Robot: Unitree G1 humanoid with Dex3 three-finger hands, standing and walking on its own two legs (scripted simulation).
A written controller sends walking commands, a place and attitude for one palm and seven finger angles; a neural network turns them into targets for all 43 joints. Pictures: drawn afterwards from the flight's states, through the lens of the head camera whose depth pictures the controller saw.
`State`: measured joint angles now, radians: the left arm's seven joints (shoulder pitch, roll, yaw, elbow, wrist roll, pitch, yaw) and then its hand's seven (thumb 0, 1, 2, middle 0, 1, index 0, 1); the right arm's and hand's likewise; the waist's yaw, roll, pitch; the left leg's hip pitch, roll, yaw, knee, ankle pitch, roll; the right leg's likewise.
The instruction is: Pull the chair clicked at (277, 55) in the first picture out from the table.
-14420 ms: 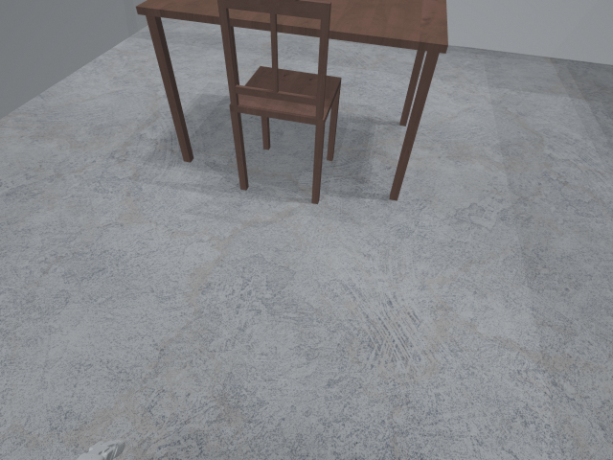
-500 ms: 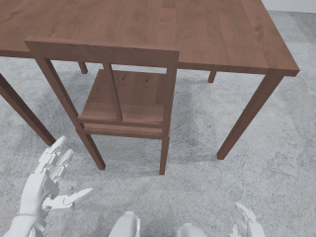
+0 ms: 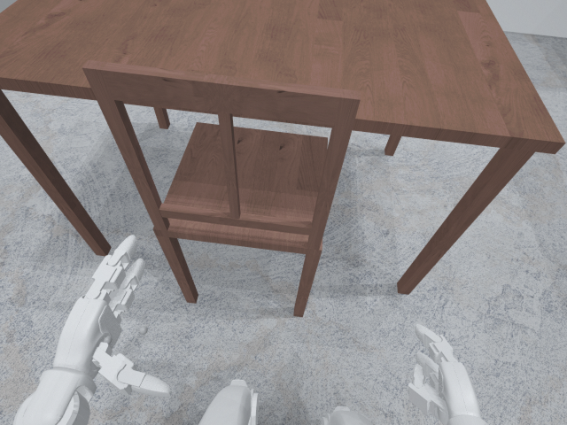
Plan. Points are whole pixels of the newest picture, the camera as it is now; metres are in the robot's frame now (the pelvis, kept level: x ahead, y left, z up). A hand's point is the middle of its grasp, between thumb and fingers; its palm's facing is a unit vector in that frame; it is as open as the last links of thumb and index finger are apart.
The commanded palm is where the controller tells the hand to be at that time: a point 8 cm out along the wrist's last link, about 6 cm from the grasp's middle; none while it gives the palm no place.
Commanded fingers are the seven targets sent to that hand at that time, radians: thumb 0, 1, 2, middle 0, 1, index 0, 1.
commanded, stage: raise the hand toward the chair's back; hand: left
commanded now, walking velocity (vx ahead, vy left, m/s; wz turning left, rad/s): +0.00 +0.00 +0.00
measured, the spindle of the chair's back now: (231, 171) +0.53 +0.13 +0.00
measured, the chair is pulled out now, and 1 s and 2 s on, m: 0.00 0.00 0.00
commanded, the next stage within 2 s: aim the fingers beside a spindle in 0.74 s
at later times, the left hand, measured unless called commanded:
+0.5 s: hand (149, 307) +0.25 +0.19 +0.05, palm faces -0.04 -1.00 -0.06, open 16.9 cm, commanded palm +0.23 +0.24 +0.05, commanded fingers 0.00 -0.50 0.30 -0.06 -0.08 -0.06 -0.08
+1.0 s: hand (169, 306) +0.26 +0.17 +0.04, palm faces -0.08 -1.00 -0.04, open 16.9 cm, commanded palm +0.25 +0.22 +0.04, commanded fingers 0.00 -0.50 0.30 -0.06 -0.08 -0.06 -0.08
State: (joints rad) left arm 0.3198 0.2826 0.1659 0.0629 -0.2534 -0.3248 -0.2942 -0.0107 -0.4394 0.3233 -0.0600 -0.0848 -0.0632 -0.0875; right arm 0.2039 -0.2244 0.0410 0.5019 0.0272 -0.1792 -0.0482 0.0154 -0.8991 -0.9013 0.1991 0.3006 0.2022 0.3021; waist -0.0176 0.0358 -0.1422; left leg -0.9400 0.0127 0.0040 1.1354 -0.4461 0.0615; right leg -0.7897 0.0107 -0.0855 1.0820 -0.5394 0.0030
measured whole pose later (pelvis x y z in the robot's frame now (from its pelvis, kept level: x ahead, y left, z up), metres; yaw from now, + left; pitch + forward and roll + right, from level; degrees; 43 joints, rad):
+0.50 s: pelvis +0.01 -0.02 +0.01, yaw +0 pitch +14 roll -3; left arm 0.31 0.29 0.21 0.08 -0.29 -0.39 -0.29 -0.02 -0.49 0.30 -0.06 -0.08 -0.06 -0.08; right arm 0.27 -0.25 0.01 0.56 0.03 -0.20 -0.06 0.02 -0.90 -0.90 0.20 0.30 0.20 0.30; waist -0.04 0.03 -0.14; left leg -0.90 0.02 0.00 1.09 -0.44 0.04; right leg -0.76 0.02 -0.09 1.05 -0.54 -0.02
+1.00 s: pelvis +0.01 -0.03 +0.00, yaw +0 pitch +15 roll -3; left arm 0.24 0.28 0.19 0.16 -0.29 -0.38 -0.34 -0.02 -0.50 0.30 -0.06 -0.08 -0.06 -0.08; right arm 0.24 -0.25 0.02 0.55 0.03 -0.20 -0.06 0.02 -0.90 -0.90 0.20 0.30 0.20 0.30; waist -0.03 0.04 -0.14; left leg -0.93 0.02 -0.01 1.12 -0.45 0.02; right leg -0.78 0.03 -0.10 1.08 -0.56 -0.03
